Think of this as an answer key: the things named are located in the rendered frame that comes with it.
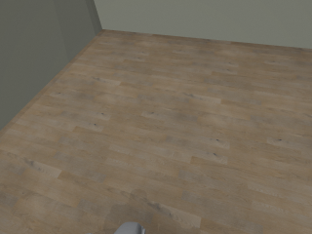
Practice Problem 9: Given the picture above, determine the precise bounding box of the left robot thigh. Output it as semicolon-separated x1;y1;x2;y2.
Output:
114;221;146;234

